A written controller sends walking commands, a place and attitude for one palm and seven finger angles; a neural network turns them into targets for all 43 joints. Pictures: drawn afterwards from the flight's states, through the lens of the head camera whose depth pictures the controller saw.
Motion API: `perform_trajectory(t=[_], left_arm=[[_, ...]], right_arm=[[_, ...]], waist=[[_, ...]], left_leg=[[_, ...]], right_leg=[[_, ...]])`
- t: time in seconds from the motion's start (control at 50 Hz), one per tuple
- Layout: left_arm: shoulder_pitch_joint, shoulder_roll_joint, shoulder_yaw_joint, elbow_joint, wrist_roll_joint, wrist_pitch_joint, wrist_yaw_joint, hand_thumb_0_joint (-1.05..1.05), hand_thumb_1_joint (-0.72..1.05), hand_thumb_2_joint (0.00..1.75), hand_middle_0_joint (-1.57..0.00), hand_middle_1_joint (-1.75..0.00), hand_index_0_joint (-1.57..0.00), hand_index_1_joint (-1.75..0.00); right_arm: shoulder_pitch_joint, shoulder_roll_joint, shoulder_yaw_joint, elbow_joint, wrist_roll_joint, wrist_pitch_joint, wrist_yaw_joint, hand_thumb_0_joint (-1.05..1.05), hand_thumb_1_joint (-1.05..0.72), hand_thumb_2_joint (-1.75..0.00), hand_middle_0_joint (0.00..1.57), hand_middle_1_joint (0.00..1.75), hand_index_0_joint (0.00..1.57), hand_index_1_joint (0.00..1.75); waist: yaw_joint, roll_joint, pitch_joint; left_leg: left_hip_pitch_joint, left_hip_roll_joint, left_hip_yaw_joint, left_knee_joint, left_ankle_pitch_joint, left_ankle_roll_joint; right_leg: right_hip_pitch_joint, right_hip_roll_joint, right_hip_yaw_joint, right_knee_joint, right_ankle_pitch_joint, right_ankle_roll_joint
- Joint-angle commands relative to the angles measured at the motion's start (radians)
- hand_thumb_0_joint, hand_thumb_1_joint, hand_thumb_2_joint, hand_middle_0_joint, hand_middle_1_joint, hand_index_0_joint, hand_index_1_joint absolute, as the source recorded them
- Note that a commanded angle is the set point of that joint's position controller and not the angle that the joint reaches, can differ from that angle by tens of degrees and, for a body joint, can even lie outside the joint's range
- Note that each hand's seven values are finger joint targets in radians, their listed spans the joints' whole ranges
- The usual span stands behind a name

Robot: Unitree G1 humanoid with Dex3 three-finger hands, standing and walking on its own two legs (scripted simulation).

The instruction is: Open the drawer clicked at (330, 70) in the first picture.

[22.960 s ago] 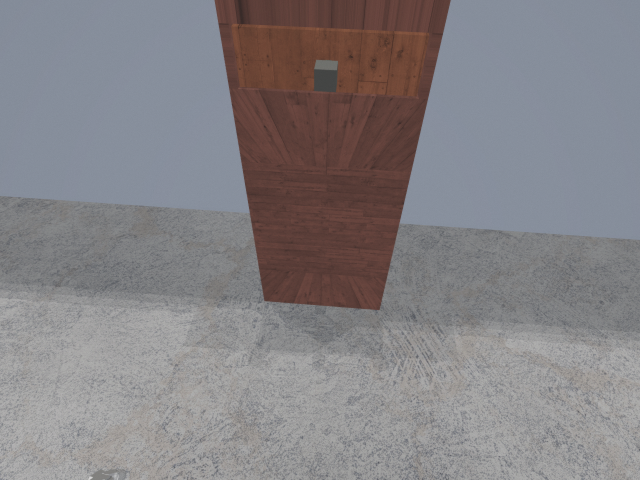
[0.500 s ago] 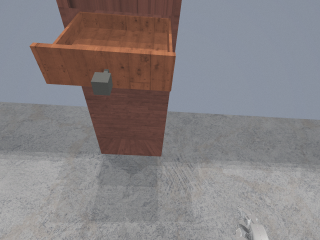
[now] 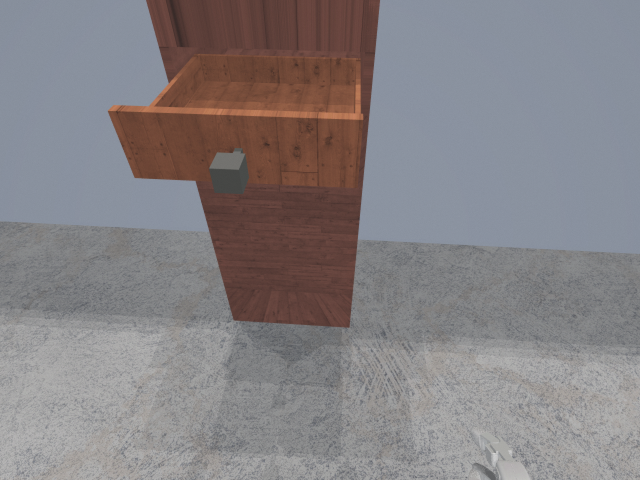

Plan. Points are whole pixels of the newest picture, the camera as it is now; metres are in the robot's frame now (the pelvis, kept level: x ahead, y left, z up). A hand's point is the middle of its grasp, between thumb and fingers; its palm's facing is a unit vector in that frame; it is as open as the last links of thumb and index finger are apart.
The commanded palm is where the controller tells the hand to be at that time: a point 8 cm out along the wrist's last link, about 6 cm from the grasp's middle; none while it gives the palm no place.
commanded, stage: stop stepping back and stand still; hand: left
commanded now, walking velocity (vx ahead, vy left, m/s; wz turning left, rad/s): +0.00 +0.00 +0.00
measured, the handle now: (233, 165) +0.53 +0.15 +0.15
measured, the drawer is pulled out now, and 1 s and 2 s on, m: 0.28 0.28 0.28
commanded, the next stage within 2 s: let the arm hang, fingers relaxed in 0.30 s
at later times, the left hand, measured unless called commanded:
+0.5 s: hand (80, 299) +0.26 +0.25 +0.17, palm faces +0.29 -0.81 -0.51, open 7.4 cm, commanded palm none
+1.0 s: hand out of the picture -0.12 +0.17 -0.15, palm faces +0.11 -0.96 -0.24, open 7.3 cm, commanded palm none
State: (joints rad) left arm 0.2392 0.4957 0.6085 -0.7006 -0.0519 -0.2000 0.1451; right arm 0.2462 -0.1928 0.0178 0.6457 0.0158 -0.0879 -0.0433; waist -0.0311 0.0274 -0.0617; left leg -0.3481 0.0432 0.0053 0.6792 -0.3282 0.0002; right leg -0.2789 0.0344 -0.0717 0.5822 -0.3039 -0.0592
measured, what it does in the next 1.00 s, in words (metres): stands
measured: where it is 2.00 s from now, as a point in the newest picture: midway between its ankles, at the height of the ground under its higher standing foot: outside the picture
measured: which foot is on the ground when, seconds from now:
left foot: down 0.00-1.00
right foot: down 0.00-1.00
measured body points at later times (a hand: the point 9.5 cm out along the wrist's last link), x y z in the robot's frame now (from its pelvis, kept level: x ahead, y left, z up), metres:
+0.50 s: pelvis +0.00 +0.02 +0.00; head -0.01 -0.01 +0.45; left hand +0.23 +0.30 +0.19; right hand +0.18 -0.24 -0.10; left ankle +0.02 +0.13 -0.73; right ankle +0.00 -0.09 -0.71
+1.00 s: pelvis -0.02 +0.00 +0.01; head +0.00 -0.02 +0.46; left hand -0.12 +0.22 -0.13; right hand -0.07 -0.22 -0.15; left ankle +0.01 +0.13 -0.73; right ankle +0.01 -0.10 -0.73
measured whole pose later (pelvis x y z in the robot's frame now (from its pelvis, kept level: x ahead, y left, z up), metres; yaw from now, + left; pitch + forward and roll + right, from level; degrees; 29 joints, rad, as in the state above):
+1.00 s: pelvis -0.02 +0.00 +0.01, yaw +4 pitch -1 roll -1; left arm 0.41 0.16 0.02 1.18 0.00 0.03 0.03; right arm 0.40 -0.14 -0.01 1.10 -0.02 0.04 -0.03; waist 0.00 0.05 0.07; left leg -0.26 0.02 -0.03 0.47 -0.19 -0.02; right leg -0.21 0.05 -0.01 0.44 -0.21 -0.05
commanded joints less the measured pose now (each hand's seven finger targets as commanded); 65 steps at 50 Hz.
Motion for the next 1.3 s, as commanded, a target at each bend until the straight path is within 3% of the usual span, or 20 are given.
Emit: perform_trajectory(t=[0.0,0.06,0.1,0.2,0.36,0.38,0.4,0.42,0.46,0.48,0.52,0.54,0.56,0.58,0.62,0.66,0.72,0.82,1.0,1.28], left_arm=[[-0.134,0.276,0.157,-0.214,-0.004,-0.077,0.028,0.0,0.9,0.9,-0.2,-0.3,-0.2,-0.3],[-0.135,0.272,0.147,-0.147,-0.011,-0.083,0.032,0.0,0.9,0.9,-0.2,-0.3,-0.2,-0.3],[-0.165,0.283,0.152,-0.073,-0.004,-0.074,0.025,0.0,0.9,0.9,-0.2,-0.3,-0.2,-0.3],[-0.136,0.25,0.117,-0.034,-0.006,-0.056,0.006,0.0,0.9,0.9,-0.2,-0.3,-0.2,-0.3],[0.051,0.278,0.187,-0.289,-0.023,-0.093,0.017,0.0,0.9,0.9,-0.2,-0.3,-0.2,-0.3],[0.166,-0.088,-0.493,0.715,0.012,0.069,-0.121,0.0,0.9,0.9,-0.2,-0.3,-0.2,-0.3],[0.19,-0.126,-0.466,0.771,0.065,0.158,-0.145,0.0,0.9,0.9,-0.2,-0.3,-0.2,-0.3],[0.143,-0.129,-0.48,0.792,0.084,0.184,-0.148,0.0,0.9,0.9,-0.2,-0.3,-0.2,-0.3],[0.077,-0.141,-0.504,0.849,0.083,0.204,-0.147,0.0,0.9,0.9,-0.2,-0.3,-0.2,-0.3],[0.06,-0.133,-0.512,0.908,0.081,0.203,-0.147,0.0,0.9,0.9,-0.2,-0.3,-0.2,-0.3],[0.067,-0.109,-0.522,1.072,0.086,0.207,-0.148,0.0,0.9,0.9,-0.2,-0.3,-0.2,-0.3],[0.064,-0.066,-0.519,1.147,0.091,0.206,-0.144,0.0,0.9,0.9,-0.2,-0.3,-0.2,-0.3],[0.027,-0.048,-0.531,1.218,0.087,0.213,-0.146,0.0,0.9,0.9,-0.2,-0.3,-0.2,-0.3],[-0.026,-0.048,-0.546,1.279,0.082,0.22,-0.143,0.0,0.9,0.9,-0.2,-0.3,-0.2,-0.3],[-0.07,-0.067,-0.555,1.388,0.078,0.224,-0.134,0.0,0.9,0.9,-0.2,-0.3,-0.2,-0.3],[-0.061,-0.108,-0.558,1.488,0.068,0.214,-0.13,0.0,0.9,0.9,-0.2,-0.3,-0.2,-0.3],[0.043,-0.174,-0.552,1.612,0.058,0.215,-0.125,0.0,0.9,0.9,-0.2,-0.3,-0.2,-0.3],[0.108,-0.202,-0.567,1.742,0.056,0.206,-0.124,0.0,0.9,0.9,-0.2,-0.3,-0.2,-0.3],[0.14,-0.239,-0.569,1.824,0.059,0.206,-0.11,0.0,0.9,0.9,-0.2,-0.3,-0.2,-0.3],[0.065,-0.24,-0.554,1.785,0.062,0.2,-0.109,0.0,0.9,0.9,-0.2,-0.3,-0.2,-0.3]], right_arm=[[-0.121,-0.112,-0.042,-0.14,-0.003,-0.056,-0.001,0.0,-0.9,-0.9,0.2,0.3,0.2,0.3],[-0.124,-0.133,-0.051,-0.134,0.001,-0.053,-0.018,0.0,-0.9,-0.9,0.2,0.3,0.2,0.3],[-0.12,-0.137,-0.053,-0.14,0.017,-0.049,-0.018,0.0,-0.9,-0.9,0.2,0.3,0.2,0.3],[-0.128,-0.142,-0.054,-0.154,0.024,-0.036,-0.009,0.0,-0.9,-0.9,0.2,0.3,0.2,0.3],[-0.149,-0.126,-0.055,-0.19,0.011,-0.035,0.0,0.0,-0.9,-0.9,0.2,0.3,0.2,0.3],[-0.182,-0.361,-0.097,-0.003,0.074,-0.115,0.037,0.0,-0.9,-0.9,0.2,0.3,0.2,0.3],[-0.107,-0.287,-0.104,0.075,0.009,-0.08,0.052,0.0,-0.9,-0.9,0.2,0.3,0.2,0.3],[-0.08,-0.306,-0.105,0.104,-0.009,-0.042,0.052,0.0,-0.9,-0.9,0.2,0.3,0.2,0.3],[-0.077,-0.258,-0.074,0.064,-0.031,0.001,0.038,0.0,-0.9,-0.9,0.2,0.3,0.2,0.3],[-0.095,-0.251,-0.068,0.061,-0.043,0.011,0.034,0.0,-0.9,-0.9,0.2,0.3,0.2,0.3],[-0.145,-0.236,-0.059,0.066,-0.044,0.033,0.033,0.0,-0.9,-0.9,0.2,0.3,0.2,0.3],[-0.126,-0.191,-0.057,0.07,-0.036,0.045,0.033,0.0,-0.9,-0.9,0.2,0.3,0.2,0.3],[-0.069,-0.155,-0.052,0.093,-0.031,0.065,0.04,0.0,-0.9,-0.9,0.2,0.3,0.2,0.3],[-0.057,-0.154,-0.051,0.123,-0.041,0.092,0.035,0.0,-0.9,-0.9,0.2,0.3,0.2,0.3],[-0.031,-0.155,-0.054,0.166,-0.044,0.113,0.029,0.0,-0.9,-0.9,0.2,0.3,0.2,0.3],[0.039,-0.116,-0.044,0.233,-0.038,0.105,0.022,0.0,-0.9,-0.9,0.2,0.3,0.2,0.3],[0.038,-0.118,-0.043,0.281,-0.043,0.099,0.012,0.0,-0.9,-0.9,0.2,0.3,0.2,0.3],[0.128,-0.084,-0.046,0.356,-0.034,0.105,0.004,0.0,-0.9,-0.9,0.2,0.3,0.2,0.3],[0.2,-0.033,-0.046,0.424,-0.036,0.11,0.003,0.0,-0.9,-0.9,0.2,0.3,0.2,0.3],[0.158,-0.014,-0.049,0.422,-0.041,0.096,0.006,0.0,-0.9,-0.9,0.2,0.3,0.2,0.3]], waist=[[0.009,-0.068,-0.039],[0.017,0.081,-0.065],[0.014,0.069,-0.054],[0.012,-0.004,-0.082],[0.021,0.063,-0.125],[-0.053,0.093,0.017],[-0.007,0.17,-0.061],[-0.001,0.159,-0.072],[0.001,0.002,-0.039],[0.022,-0.071,-0.024],[0.071,-0.162,-0.018],[0.055,-0.256,0.004],[0.006,-0.221,0.057],[-0.003,-0.254,0.087],[-0.009,-0.245,0.138],[-0.032,-0.004,0.092],[0.02,0.2,0.089],[0.016,0.033,0.083],[0.014,-0.051,0.173],[0.02,-0.013,0.208]], left_leg=[[-0.007,0.022,-0.025,-0.022,-0.007,0.017],[0.175,0.082,-0.085,-0.241,0.289,0.037],[0.143,0.108,-0.099,-0.23,0.365,0.054],[0.146,0.074,-0.049,-0.196,0.428,0.03],[0.133,0.07,-0.052,-0.231,0.414,0.021],[0.1,0.103,-0.065,-0.081,0.54,0.033],[0.123,0.126,-0.097,-0.166,0.609,0.039],[0.103,0.175,-0.175,-0.215,0.653,0.091],[0.039,0.226,-0.314,-0.255,0.592,0.194],[0.021,0.224,-0.301,-0.232,0.59,0.202],[-0.059,0.115,-0.159,-0.152,0.442,0.105],[-0.08,0.002,-0.081,-0.073,0.206,0.046],[-0.025,-0.05,-0.023,-0.034,-0.032,0.017],[0.036,-0.065,-0.009,0.02,-0.117,0.013],[0.065,-0.051,-0.011,0.061,-0.074,0.021],[0.169,-0.021,-0.027,-0.087,0.068,0.023],[0.076,0.069,-0.159,-0.29,0.052,0.051],[0.095,0.041,-0.114,-0.297,0.019,0.041],[0.084,0.034,-0.096,-0.316,0.014,0.037],[0.058,0.032,-0.094,-0.327,0.079,0.029]], right_leg=[[0.075,-0.305,0.293,-0.254,0.255,-0.091],[0.039,-0.131,0.139,-0.126,0.244,0.019],[0.061,-0.08,0.1,-0.116,0.278,0.048],[0.145,-0.109,0.1,-0.162,0.426,0.045],[0.168,-0.11,0.107,-0.168,0.395,0.042],[-0.057,-0.165,0.022,0.105,0.415,0.042],[-0.113,-0.1,0.057,0.116,0.154,0.053],[-0.154,-0.057,0.06,0.213,-0.071,0.059],[-0.181,-0.039,0.137,0.348,-0.227,0.076],[-0.145,-0.05,0.144,0.284,-0.219,0.073],[0.06,-0.067,0.137,0.014,0.073,0.055],[0.068,-0.168,0.281,-0.124,0.195,0.022],[-0.056,-0.286,0.372,-0.227,0.104,-0.04],[-0.142,-0.262,0.392,-0.287,-0.054,-0.067],[-0.173,-0.216,0.36,-0.326,-0.115,-0.082],[-0.145,-0.19,0.314,-0.267,-0.028,-0.068],[-0.01,-0.075,0.191,-0.198,-0.031,-0.007],[0.027,-0.094,0.199,-0.268,-0.048,-0.012],[-0.025,-0.1,0.19,-0.3,-0.128,-0.006],[-0.002,-0.105,0.188,-0.274,-0.037,-0.001]])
